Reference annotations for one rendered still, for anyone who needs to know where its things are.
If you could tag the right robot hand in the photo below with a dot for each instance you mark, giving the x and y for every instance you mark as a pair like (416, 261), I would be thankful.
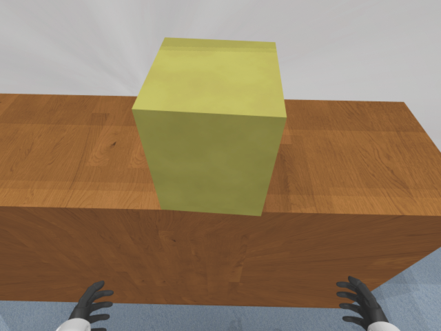
(368, 307)

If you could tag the pedestal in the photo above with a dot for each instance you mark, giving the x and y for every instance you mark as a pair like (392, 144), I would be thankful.
(355, 191)

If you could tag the carton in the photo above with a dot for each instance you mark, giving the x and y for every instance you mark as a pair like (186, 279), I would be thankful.
(210, 116)

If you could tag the left robot hand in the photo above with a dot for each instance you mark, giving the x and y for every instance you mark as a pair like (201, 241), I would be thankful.
(86, 306)

